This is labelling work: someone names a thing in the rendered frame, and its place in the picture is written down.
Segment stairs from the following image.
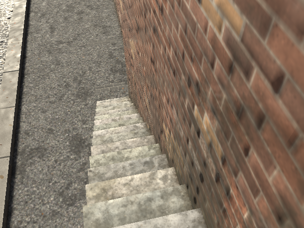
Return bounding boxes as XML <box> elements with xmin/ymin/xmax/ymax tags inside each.
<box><xmin>83</xmin><ymin>96</ymin><xmax>207</xmax><ymax>228</ymax></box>

